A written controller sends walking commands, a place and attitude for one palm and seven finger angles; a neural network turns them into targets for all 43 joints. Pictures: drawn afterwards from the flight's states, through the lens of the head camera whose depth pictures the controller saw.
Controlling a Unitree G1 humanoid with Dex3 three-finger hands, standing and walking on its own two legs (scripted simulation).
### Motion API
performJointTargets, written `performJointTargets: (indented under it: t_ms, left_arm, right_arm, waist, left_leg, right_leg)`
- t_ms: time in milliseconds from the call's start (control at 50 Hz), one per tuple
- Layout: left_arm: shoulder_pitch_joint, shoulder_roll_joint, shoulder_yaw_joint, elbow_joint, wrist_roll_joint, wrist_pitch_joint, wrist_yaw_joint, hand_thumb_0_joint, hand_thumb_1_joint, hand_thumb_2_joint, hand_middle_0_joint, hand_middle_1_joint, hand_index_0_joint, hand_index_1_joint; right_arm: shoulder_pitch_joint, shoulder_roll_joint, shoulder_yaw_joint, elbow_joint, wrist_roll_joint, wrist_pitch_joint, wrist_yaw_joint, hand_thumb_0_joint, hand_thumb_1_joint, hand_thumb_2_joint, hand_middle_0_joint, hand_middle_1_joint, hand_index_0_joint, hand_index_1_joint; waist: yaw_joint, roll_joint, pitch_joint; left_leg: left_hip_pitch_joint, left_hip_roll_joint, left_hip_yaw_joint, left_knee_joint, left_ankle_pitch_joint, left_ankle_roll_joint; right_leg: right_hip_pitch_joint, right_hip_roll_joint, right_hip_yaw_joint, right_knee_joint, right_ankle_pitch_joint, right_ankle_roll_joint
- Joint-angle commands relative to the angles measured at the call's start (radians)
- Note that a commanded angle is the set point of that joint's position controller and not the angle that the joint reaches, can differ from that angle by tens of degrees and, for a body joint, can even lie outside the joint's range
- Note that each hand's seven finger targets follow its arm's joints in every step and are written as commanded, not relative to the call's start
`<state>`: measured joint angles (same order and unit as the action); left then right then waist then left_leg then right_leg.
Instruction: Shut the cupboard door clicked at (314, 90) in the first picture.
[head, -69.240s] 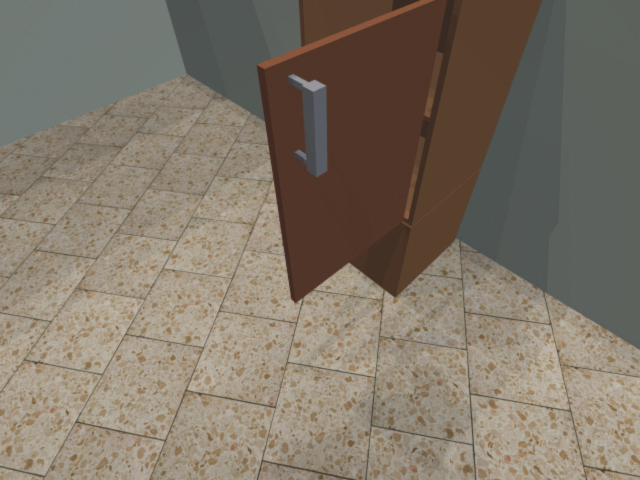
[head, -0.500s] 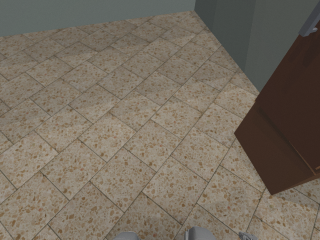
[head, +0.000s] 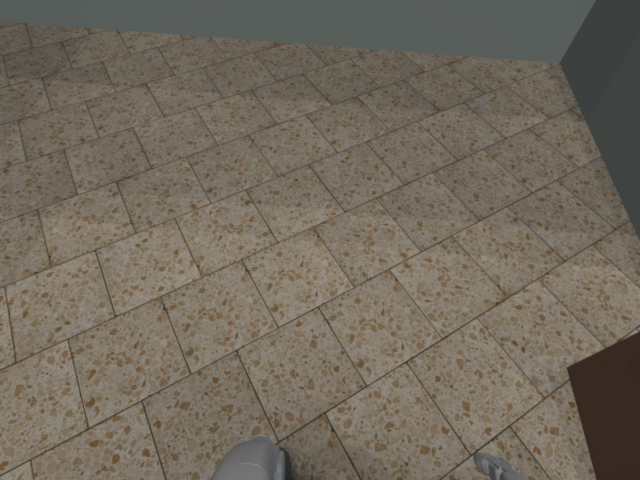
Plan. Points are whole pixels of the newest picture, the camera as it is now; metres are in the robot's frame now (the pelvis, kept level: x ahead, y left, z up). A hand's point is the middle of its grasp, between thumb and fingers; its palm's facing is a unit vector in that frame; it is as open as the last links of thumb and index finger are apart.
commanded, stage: walk to a spot facing it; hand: left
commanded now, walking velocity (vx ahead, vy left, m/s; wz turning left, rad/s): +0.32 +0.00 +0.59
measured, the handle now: out of the picture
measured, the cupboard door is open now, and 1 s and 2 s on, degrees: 4 4 4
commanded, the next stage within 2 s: turn to face it in 0.64 s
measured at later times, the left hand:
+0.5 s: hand (207, 334) +0.32 +0.20 -0.13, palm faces +0.16 -0.95 -0.26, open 7.3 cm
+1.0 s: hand (186, 403) +0.22 +0.22 -0.17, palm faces +0.44 -0.87 -0.23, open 7.3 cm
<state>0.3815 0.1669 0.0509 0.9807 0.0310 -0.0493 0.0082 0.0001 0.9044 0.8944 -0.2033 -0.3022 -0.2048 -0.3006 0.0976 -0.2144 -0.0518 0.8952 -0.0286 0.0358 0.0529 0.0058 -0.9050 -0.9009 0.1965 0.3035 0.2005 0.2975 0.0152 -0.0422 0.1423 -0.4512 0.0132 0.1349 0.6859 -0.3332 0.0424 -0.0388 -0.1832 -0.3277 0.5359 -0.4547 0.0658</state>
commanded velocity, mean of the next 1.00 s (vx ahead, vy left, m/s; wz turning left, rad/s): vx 0.11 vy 0.00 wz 0.22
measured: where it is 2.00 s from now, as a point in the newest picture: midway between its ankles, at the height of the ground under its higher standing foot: (305, 394)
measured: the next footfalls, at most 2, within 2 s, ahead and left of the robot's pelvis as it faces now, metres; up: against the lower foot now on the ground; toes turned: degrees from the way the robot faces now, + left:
left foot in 0.02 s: +0.12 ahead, +0.11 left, +0.00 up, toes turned +7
right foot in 0.46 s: +0.32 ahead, -0.12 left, +0.00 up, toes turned +6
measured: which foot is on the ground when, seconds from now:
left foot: up 0.00-0.00, down 0.02-0.44, up 0.46-0.82, down 0.84-1.00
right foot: down 0.00-0.02, up 0.04-0.44, down 0.46-0.82, up 0.84-1.00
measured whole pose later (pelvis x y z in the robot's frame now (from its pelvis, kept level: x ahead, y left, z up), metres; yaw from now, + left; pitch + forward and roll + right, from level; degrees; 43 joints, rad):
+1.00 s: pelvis +0.31 +0.04 +0.00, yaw +22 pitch -1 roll -1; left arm 0.30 0.22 0.05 1.02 0.01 0.05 0.02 0.00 0.92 0.89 -0.20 -0.30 -0.20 -0.30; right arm 0.04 -0.18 0.00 0.90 -0.03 0.01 -0.02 0.00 -0.90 -0.90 0.20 0.30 0.20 0.30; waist 0.06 -0.02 0.10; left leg -0.29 0.05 0.15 0.60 -0.29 0.04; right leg -0.33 -0.08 -0.04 0.88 -0.52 0.04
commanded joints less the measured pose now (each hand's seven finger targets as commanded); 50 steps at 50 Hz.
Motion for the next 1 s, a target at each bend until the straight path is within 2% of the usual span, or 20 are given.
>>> performJointTargets:
  t_ms: [0,20,40,100,300,380,400,420,440,480,520,540,660,720,760,780,800,820,880,980]
  left_arm:
    - [-0.060,0.144,0.043,-0.154,-0.018,-0.006,-0.020,0.000,0.900,0.900,-0.200,-0.300,-0.200,-0.300]
    - [-0.156,0.164,0.046,-0.200,-0.012,0.003,-0.013,0.000,0.900,0.900,-0.200,-0.300,-0.200,-0.300]
    - [-0.203,0.156,0.046,-0.209,-0.008,0.004,-0.007,0.000,0.900,0.900,-0.200,-0.300,-0.200,-0.300]
    - [-0.120,0.125,0.053,-0.138,0.007,0.022,-0.024,0.000,0.900,0.900,-0.200,-0.300,-0.200,-0.300]
    - [-0.262,0.122,0.043,-0.192,0.000,0.027,-0.035,0.000,0.900,0.900,-0.200,-0.300,-0.200,-0.300]
    - [-0.153,0.147,0.052,-0.170,-0.001,0.009,-0.031,0.000,0.900,0.900,-0.200,-0.300,-0.200,-0.300]
    - [-0.045,0.197,0.066,-0.142,0.001,-0.002,-0.022,0.000,0.900,0.900,-0.200,-0.300,-0.200,-0.300]
    - [0.066,0.307,0.092,-0.125,0.014,-0.012,-0.007,0.000,0.900,0.900,-0.200,-0.300,-0.200,-0.300]
    - [0.080,0.328,0.088,-0.131,0.002,-0.001,0.003,0.000,0.900,0.900,-0.200,-0.300,-0.200,-0.300]
    - [-0.056,0.221,0.070,-0.151,0.001,0.003,0.019,0.000,0.900,0.900,-0.200,-0.300,-0.200,-0.300]
    - [-0.134,0.150,0.043,-0.160,-0.004,-0.002,0.021,0.000,0.900,0.900,-0.200,-0.300,-0.200,-0.300]
    - [-0.142,0.143,0.043,-0.156,-0.001,-0.005,0.022,0.000,0.900,0.900,-0.200,-0.300,-0.200,-0.300]
    - [-0.118,0.162,0.055,-0.130,0.000,0.003,0.023,0.000,0.900,0.900,-0.200,-0.300,-0.200,-0.300]
    - [-0.086,0.205,0.058,-0.123,0.001,0.013,0.021,0.000,0.900,0.900,-0.200,-0.300,-0.200,-0.300]
    - [-0.079,0.208,0.048,-0.109,-0.007,0.014,0.023,0.000,0.900,0.900,-0.200,-0.300,-0.200,-0.300]
    - [-0.068,0.181,0.035,-0.110,-0.015,0.018,0.023,0.000,0.900,0.900,-0.200,-0.300,-0.200,-0.300]
    - [-0.026,0.108,0.014,-0.125,-0.029,0.028,0.025,0.000,0.900,0.900,-0.200,-0.300,-0.200,-0.300]
    - [-0.052,0.104,0.001,-0.131,-0.018,0.039,0.036,0.000,0.900,0.900,-0.200,-0.300,-0.200,-0.300]
    - [-0.088,0.103,-0.004,-0.059,-0.018,0.062,0.030,0.000,0.900,0.900,-0.200,-0.300,-0.200,-0.300]
    - [-0.025,0.086,0.008,-0.003,-0.008,0.088,-0.003,0.000,0.900,0.900,-0.200,-0.300,-0.200,-0.300]
  right_arm:
    - [0.375,-0.323,-0.086,-0.001,-0.012,-0.052,-0.035,0.000,-0.900,-0.900,0.200,0.300,0.200,0.300]
    - [0.384,-0.337,-0.089,0.016,0.002,-0.044,-0.043,0.000,-0.900,-0.900,0.200,0.300,0.200,0.300]
    - [0.327,-0.296,-0.077,-0.012,0.001,-0.052,-0.053,0.000,-0.900,-0.900,0.200,0.300,0.200,0.300]
    - [0.139,-0.167,-0.036,-0.045,-0.003,-0.076,-0.065,0.000,-0.900,-0.900,0.200,0.300,0.200,0.300]
    - [0.196,-0.159,-0.041,0.007,0.002,-0.084,-0.058,0.000,-0.900,-0.900,0.200,0.300,0.200,0.300]
    - [0.158,-0.156,-0.043,0.012,0.007,-0.074,-0.060,0.000,-0.900,-0.900,0.200,0.300,0.200,0.300]
    - [0.151,-0.128,-0.039,0.007,0.018,-0.077,-0.056,0.000,-0.900,-0.900,0.200,0.300,0.200,0.300]
    - [0.203,-0.053,-0.028,-0.010,0.028,-0.083,-0.051,0.000,-0.900,-0.900,0.200,0.300,0.200,0.300]
    - [0.196,-0.081,-0.038,-0.028,0.021,-0.071,-0.054,0.000,-0.900,-0.900,0.200,0.300,0.200,0.300]
    - [0.163,-0.073,-0.038,-0.014,0.010,-0.059,-0.052,0.000,-0.900,-0.900,0.200,0.300,0.200,0.300]
    - [0.145,-0.039,-0.030,0.000,0.009,-0.036,-0.036,0.000,-0.900,-0.900,0.200,0.300,0.200,0.300]
    - [0.165,-0.024,-0.026,0.007,0.010,-0.028,-0.031,0.000,-0.900,-0.900,0.200,0.300,0.200,0.300]
    - [0.086,-0.002,-0.011,-0.034,0.009,-0.007,-0.017,0.000,-0.900,-0.900,0.200,0.300,0.200,0.300]
    - [0.031,-0.017,-0.005,-0.065,0.012,-0.015,-0.014,0.000,-0.900,-0.900,0.200,0.300,0.200,0.300]
    - [0.119,-0.038,-0.002,-0.040,0.006,-0.030,-0.025,0.000,-0.900,-0.900,0.200,0.300,0.200,0.300]
    - [0.205,-0.103,-0.012,-0.011,-0.002,-0.042,-0.031,0.000,-0.900,-0.900,0.200,0.300,0.200,0.300]
    - [0.277,-0.214,-0.033,-0.003,-0.007,-0.051,-0.043,0.000,-0.900,-0.900,0.200,0.300,0.200,0.300]
    - [0.286,-0.239,-0.031,0.010,0.002,-0.038,-0.055,0.000,-0.900,-0.900,0.200,0.300,0.200,0.300]
    - [0.104,-0.156,-0.001,-0.012,0.003,-0.050,-0.089,0.000,-0.900,-0.900,0.200,0.300,0.200,0.300]
    - [-0.008,-0.160,-0.007,-0.009,0.006,-0.018,-0.086,0.000,-0.900,-0.900,0.200,0.300,0.200,0.300]
  waist:
    - [-0.197,0.323,-0.352]
    - [-0.199,0.159,-0.311]
    - [-0.167,0.092,-0.248]
    - [-0.056,0.197,-0.109]
    - [-0.048,0.124,-0.094]
    - [0.019,0.115,-0.121]
    - [0.070,0.021,-0.161]
    - [0.103,-0.271,-0.289]
    - [0.093,-0.257,-0.264]
    - [0.037,-0.191,-0.201]
    - [-0.017,-0.071,-0.163]
    - [-0.032,-0.109,-0.174]
    - [-0.029,-0.112,-0.159]
    - [-0.002,-0.143,-0.150]
    - [-0.048,-0.102,-0.204]
    - [-0.083,0.023,-0.272]
    - [-0.098,0.322,-0.363]
    - [-0.108,0.263,-0.368]
    - [-0.051,0.271,-0.212]
    - [-0.002,0.159,-0.141]
  left_leg:
    - [0.740,0.375,-0.662,-0.297,0.178,0.246]
    - [0.653,0.436,-0.709,-0.370,0.044,0.278]
    - [0.509,0.394,-0.664,-0.386,-0.090,0.247]
    - [0.217,0.246,-0.449,-0.454,-0.128,0.154]
    - [0.247,0.174,-0.363,-0.438,0.104,0.164]
    - [0.146,0.128,-0.332,-0.254,0.190,0.109]
    - [0.015,0.066,-0.290,-0.097,0.137,0.068]
    - [-0.164,-0.088,-0.149,0.244,-0.149,-0.005]
    - [-0.209,-0.082,-0.171,0.492,-0.329,-0.017]
    - [-0.250,0.010,-0.214,0.682,-0.174,-0.031]
    - [-0.180,0.043,-0.191,0.633,-0.062,-0.052]
    - [-0.160,0.043,-0.172,0.589,-0.048,-0.058]
    - [-0.097,0.038,-0.064,0.253,-0.024,-0.070]
    - [-0.023,0.000,-0.011,0.080,-0.027,-0.052]
    - [0.207,-0.038,-0.006,-0.142,0.128,-0.033]
    - [0.435,0.057,-0.078,-0.200,0.432,-0.004]
    - [0.617,0.347,-0.423,-0.199,0.910,0.145]
    - [0.528,0.424,-0.409,-0.233,0.932,0.215]
    - [0.356,0.358,-0.291,-0.301,0.686,0.166]
    - [0.221,0.310,-0.136,-0.332,0.253,0.106]
  right_leg:
    - [-0.636,0.069,0.105,0.759,-0.148,-0.004]
    - [-0.707,0.049,0.256,0.820,-0.143,-0.026]
    - [-0.708,0.032,0.287,0.833,-0.076,-0.032]
    - [-0.598,0.007,0.324,0.690,0.094,-0.021]
    - [-0.475,0.095,0.284,0.203,0.258,0.011]
    - [-0.159,0.155,0.252,-0.006,0.304,-0.006]
    - [0.058,0.084,0.333,-0.091,0.298,-0.030]
    - [0.282,-0.220,0.670,-0.200,0.287,-0.133]
    - [0.190,-0.354,0.795,-0.265,0.323,-0.209]
    - [0.045,-0.298,0.675,-0.243,0.305,-0.228]
    - [-0.089,-0.203,0.397,-0.223,0.500,-0.177]
    - [-0.087,-0.182,0.328,-0.210,0.595,-0.164]
    - [-0.047,-0.170,0.146,-0.156,0.801,-0.140]
    - [-0.020,-0.182,0.146,-0.086,0.870,-0.138]
    - [-0.076,-0.136,0.137,0.042,0.868,-0.111]
    - [-0.206,-0.079,0.116,0.183,0.660,-0.065]
    - [-0.423,0.061,0.118,0.384,-0.013,-0.002]
    - [-0.375,0.093,0.245,0.490,-0.285,-0.028]
    - [-0.389,0.069,0.352,0.470,-0.127,-0.025]
    - [-0.259,0.131,0.261,0.246,0.020,-0.029]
